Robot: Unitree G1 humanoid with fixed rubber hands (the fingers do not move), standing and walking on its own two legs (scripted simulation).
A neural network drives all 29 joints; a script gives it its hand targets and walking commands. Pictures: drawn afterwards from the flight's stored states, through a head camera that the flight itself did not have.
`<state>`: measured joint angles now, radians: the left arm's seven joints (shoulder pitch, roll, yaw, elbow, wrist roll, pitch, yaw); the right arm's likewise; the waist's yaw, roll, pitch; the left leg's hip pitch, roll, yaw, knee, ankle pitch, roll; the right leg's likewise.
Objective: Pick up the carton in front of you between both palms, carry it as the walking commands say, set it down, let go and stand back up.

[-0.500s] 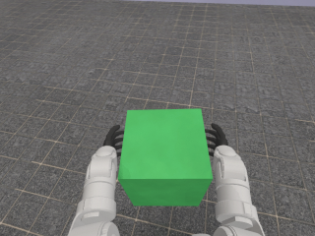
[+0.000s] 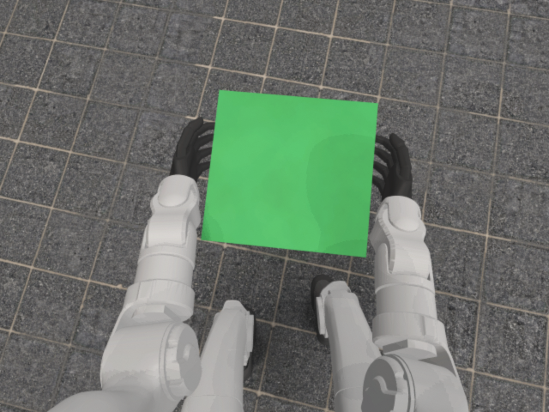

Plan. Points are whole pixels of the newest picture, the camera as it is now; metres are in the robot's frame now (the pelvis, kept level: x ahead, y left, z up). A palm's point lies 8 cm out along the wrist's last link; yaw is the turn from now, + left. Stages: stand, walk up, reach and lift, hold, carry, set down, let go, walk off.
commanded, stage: set down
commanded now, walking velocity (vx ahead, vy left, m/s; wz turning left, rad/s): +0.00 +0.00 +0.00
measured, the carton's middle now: (289, 185) +0.42 -0.03 -0.15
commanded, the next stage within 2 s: none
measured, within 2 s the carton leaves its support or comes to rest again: neither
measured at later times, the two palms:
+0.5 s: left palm (225, 166) +0.48 +0.08 -0.21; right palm (385, 190) +0.41 -0.21 -0.21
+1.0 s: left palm (252, 168) +0.52 +0.04 -0.36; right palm (378, 197) +0.43 -0.24 -0.36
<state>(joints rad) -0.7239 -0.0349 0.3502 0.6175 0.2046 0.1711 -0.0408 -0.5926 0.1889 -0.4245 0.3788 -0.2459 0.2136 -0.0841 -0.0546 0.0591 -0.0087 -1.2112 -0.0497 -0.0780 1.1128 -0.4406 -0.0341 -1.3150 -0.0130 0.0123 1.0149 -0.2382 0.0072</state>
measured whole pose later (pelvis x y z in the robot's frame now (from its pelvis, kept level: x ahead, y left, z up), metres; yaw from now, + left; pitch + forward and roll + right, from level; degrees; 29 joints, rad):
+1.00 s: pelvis -0.05 +0.01 -0.23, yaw +2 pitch +48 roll +1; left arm -1.39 0.14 0.25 0.93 0.14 0.28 0.09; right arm -1.17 -0.03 -0.61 0.60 -0.22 0.31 -0.04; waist -0.16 0.10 0.07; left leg -2.15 -0.12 -0.03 1.93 -0.61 -0.04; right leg -2.27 -0.03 0.07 1.80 -0.36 0.05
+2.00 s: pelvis -0.04 +0.03 -0.28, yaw +1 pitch +44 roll -3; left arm -1.56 0.21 0.07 1.11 0.09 0.22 0.08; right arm -1.35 -0.24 -0.62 0.96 -0.12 0.19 0.05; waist -0.21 0.03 0.27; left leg -2.26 -0.16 -0.04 2.16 -0.67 -0.02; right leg -2.35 -0.04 0.06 1.99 -0.41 0.08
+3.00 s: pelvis -0.05 +0.01 -0.23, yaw -1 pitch +43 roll +0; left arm -1.54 0.40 0.03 1.06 -0.04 0.24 0.07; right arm -1.26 -0.24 -0.39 0.84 0.13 0.16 -0.12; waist -0.22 0.06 0.19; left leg -2.10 -0.08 -0.05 2.00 -0.66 -0.04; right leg -2.23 0.01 0.04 1.84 -0.36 0.05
